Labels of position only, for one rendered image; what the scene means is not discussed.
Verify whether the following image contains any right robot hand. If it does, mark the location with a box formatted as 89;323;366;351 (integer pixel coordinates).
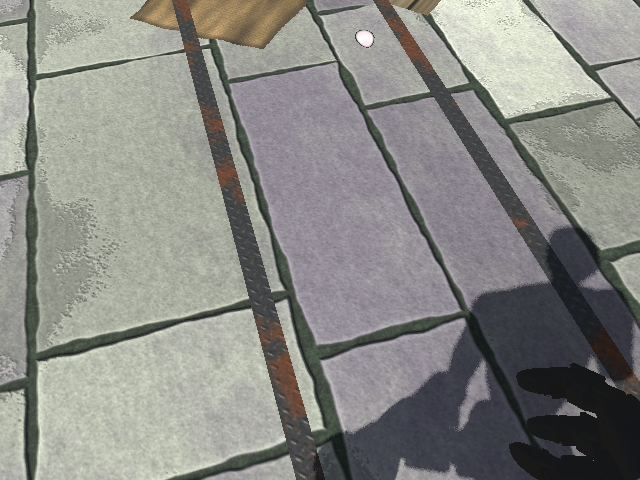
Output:
509;363;640;480

